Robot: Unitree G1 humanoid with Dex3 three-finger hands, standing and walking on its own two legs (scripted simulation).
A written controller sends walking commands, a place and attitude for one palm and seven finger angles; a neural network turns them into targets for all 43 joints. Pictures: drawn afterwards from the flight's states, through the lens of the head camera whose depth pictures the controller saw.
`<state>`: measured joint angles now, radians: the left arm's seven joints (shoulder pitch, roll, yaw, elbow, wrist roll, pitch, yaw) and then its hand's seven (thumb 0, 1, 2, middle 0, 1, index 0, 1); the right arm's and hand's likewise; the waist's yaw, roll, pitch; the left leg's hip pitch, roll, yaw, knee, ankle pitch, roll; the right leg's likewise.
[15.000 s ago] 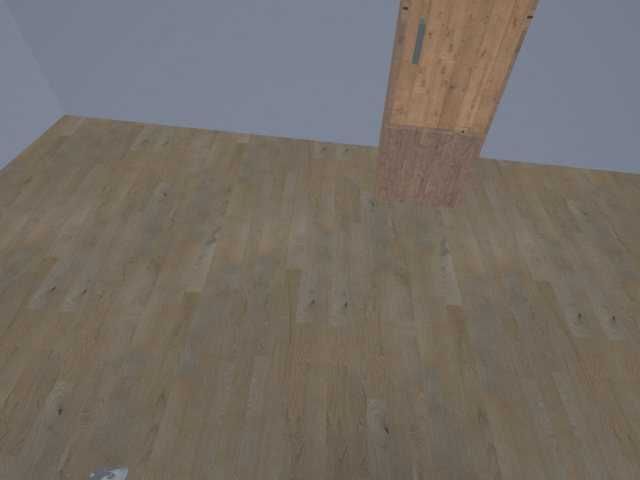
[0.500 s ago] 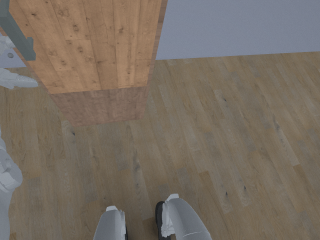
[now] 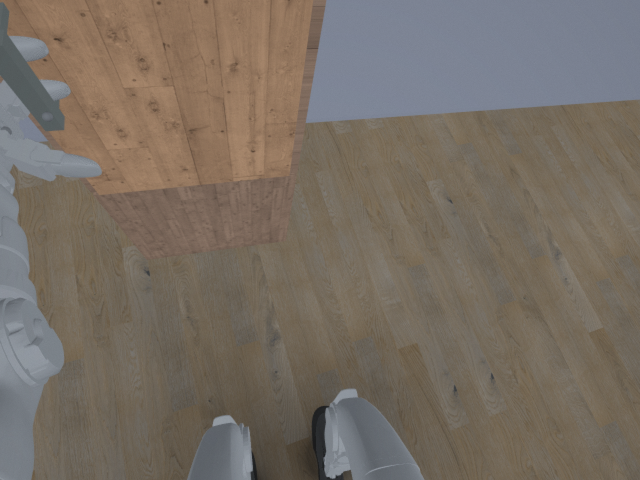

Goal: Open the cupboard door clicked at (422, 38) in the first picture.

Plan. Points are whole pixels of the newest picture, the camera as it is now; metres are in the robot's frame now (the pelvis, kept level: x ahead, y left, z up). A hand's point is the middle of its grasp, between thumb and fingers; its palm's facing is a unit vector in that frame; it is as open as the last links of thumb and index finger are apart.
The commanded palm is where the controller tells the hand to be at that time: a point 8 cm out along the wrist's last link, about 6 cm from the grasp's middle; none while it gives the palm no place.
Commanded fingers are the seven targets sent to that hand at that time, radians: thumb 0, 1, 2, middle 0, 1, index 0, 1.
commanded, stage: slide the fingers in behind the handle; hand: left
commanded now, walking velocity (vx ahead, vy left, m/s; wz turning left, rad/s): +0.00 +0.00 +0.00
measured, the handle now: (28, 72) +0.58 +0.27 +0.06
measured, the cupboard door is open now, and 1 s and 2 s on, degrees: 0 1 43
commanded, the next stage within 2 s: close the thumb around the handle in 0.24 s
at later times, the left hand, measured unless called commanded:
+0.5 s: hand (37, 118) +0.51 +0.26 +0.06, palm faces +0.08 -1.00 -0.02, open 13.4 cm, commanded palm +0.50 +0.29 +0.06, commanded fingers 0.00 0.00 0.52 -0.34 -1.25 -0.34 -1.25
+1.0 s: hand (40, 121) +0.51 +0.25 +0.06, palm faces +0.07 -1.00 -0.01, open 6.4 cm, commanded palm +0.49 +0.29 +0.06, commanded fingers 0.00 0.90 0.90 -0.40 -1.35 -0.40 -1.35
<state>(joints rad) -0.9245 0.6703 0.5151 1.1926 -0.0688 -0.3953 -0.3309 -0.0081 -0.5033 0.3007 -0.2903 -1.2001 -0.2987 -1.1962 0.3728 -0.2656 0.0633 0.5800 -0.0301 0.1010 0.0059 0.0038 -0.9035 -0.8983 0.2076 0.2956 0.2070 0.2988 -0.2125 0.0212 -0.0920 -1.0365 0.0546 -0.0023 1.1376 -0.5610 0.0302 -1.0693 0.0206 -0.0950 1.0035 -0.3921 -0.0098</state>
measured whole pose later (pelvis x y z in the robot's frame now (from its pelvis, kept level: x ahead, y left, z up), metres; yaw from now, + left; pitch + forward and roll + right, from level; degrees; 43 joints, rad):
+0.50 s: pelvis +0.00 +0.00 +0.00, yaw +0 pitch +26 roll -5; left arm -0.93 0.67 0.49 1.19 -0.09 -0.39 -0.33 -0.01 -0.40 0.34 -0.29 -1.21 -0.31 -1.21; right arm 0.38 -0.27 0.06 0.60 -0.03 0.10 0.00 0.00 -0.90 -0.90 0.21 0.30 0.21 0.30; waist -0.20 0.02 -0.09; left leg -1.04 0.05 -0.01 1.14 -0.55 0.03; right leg -1.07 0.02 -0.10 1.00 -0.39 -0.01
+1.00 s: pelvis +0.00 +0.01 +0.00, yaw +0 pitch +25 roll -5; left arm -0.87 0.64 0.52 1.15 -0.09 -0.40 -0.34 0.01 0.63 0.78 -0.30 -1.30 -0.33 -1.31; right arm 0.39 -0.27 0.06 0.59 -0.03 0.10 0.01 0.00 -0.90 -0.90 0.21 0.30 0.21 0.30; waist -0.20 0.02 -0.10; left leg -1.01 0.05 0.01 1.12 -0.56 0.04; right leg -1.04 0.02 -0.08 0.98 -0.38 0.00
